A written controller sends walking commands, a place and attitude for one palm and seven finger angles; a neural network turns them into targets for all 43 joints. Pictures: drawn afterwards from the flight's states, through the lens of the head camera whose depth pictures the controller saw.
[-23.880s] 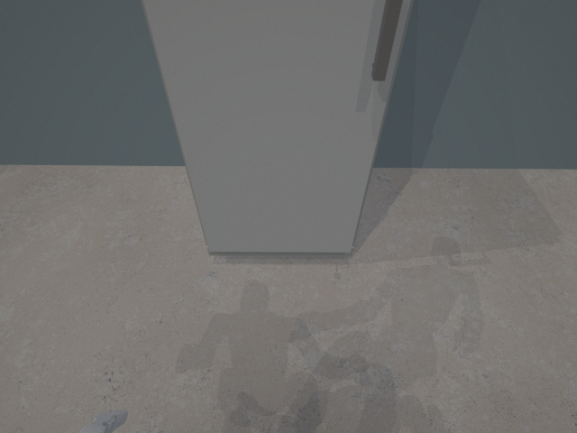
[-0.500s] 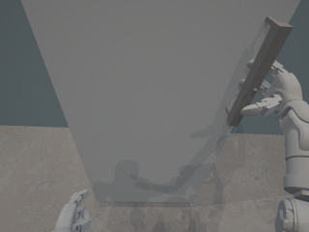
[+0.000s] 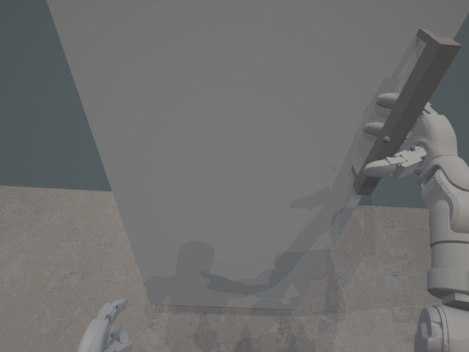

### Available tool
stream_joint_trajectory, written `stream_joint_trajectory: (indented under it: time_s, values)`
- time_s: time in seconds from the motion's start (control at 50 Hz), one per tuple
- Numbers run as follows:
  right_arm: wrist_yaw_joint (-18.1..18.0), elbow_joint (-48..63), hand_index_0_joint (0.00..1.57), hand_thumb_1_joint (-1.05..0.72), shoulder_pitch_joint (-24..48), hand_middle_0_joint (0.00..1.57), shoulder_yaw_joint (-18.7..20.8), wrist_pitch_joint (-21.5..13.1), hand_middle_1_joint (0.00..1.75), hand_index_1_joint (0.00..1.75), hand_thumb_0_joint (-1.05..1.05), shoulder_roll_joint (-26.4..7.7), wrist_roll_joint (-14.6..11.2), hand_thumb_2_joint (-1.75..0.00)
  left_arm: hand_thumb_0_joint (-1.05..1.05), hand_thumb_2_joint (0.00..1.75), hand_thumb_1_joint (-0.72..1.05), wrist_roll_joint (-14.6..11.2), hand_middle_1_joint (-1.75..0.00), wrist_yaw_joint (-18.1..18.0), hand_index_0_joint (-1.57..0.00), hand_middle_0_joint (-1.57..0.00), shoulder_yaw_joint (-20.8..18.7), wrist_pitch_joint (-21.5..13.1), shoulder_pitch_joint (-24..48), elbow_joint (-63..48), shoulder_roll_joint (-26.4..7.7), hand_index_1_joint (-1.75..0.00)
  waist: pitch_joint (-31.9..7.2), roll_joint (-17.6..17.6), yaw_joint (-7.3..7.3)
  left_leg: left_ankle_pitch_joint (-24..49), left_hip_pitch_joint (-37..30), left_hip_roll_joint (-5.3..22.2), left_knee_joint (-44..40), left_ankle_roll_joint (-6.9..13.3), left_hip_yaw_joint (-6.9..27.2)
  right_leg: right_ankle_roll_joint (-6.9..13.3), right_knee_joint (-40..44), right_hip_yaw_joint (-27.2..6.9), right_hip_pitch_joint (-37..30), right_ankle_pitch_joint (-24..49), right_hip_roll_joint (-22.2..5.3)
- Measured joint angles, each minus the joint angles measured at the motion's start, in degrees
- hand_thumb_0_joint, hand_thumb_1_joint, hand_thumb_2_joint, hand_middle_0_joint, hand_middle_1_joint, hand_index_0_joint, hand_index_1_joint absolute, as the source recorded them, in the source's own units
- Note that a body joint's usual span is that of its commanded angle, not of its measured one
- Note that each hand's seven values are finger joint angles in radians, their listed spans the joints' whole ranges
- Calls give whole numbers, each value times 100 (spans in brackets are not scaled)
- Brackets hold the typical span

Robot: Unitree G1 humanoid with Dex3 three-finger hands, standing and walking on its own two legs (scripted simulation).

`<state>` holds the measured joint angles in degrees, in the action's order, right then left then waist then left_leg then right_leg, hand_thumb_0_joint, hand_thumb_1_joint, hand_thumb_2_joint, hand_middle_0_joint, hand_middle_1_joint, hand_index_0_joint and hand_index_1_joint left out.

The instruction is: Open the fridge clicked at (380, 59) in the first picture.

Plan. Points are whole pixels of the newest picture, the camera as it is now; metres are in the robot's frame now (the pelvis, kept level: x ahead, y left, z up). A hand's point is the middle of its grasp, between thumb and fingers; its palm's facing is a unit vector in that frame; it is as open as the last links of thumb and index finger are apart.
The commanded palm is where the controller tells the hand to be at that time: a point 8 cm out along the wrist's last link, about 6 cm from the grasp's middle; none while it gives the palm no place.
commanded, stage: slide the fingers in behind the handle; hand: right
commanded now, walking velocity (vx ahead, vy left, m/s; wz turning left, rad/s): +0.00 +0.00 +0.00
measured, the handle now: (388, 122) +0.44 -0.22 +0.23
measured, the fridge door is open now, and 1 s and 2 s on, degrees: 0 0 0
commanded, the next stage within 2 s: grip the handle and tug to test in 0.44 s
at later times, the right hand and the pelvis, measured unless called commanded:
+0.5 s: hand (388, 141) +0.38 -0.20 +0.23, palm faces -0.01 +1.00 -0.04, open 14.2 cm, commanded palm +0.36 -0.24 +0.23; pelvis +0.00 -0.01 +0.00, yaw +0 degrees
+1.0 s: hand (389, 141) +0.38 -0.20 +0.23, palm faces +0.00 +1.00 -0.04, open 9.4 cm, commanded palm +0.36 -0.24 +0.23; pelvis +0.00 -0.01 +0.00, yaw +0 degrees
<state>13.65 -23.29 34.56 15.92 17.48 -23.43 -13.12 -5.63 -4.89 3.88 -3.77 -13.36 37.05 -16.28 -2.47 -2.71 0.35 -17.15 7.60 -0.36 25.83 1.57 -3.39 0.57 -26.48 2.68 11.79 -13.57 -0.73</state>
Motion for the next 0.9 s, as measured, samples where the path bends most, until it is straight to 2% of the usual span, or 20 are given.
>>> stream_joint_trajectory:
  time_s: [0.18, 0.62, 0.74, 0.9]
  values:
    - [-27, 218, 25, 50, -150, 30, 2, 60, 120, 120, -1, 56, -15, -30, 1, 90, 91, 7, -29, 13, -20, -20, 14, 3, 84, -28, 28, -30, -23, -4, -26, -21, -43, 8, 0, -11, 17, 8, 1, 15, -48, -26, 8]
    - [-94, 291, 28, 49, -21, 31, -168, 220, 120, 120, -1, 121, 18, -31, 1, 90, 91, 19, -29, -5, -20, -20, 64, 83, 198, -42, 96, -30, -7, 32, -83, -22, -50, 51, -8, -49, -6, 44, -24, -9, -26, -37, 54]
    - [-141, 295, 30, 36, -30, 32, -139, 216, 122, 122, -1, 138, 11, -36, 1, 90, 91, 33, -29, 7, -20, -20, 51, 92, 157, -21, 92, -30, -8, 21, -68, -6, -39, 58, -19, -58, 9, 53, -3, 6, -26, -21, 60]
    - [-139, 328, 33, 5, -107, 35, -98, 188, 126, 127, -1, 100, 33, -50, 1, 90, 91, 31, -29, 11, -20, -20, 44, 95, 98, -29, 84, -30, -19, 32, -36, 4, -53, 45, -29, -55, 35, 51, 2, 30, -48, -25, 46]
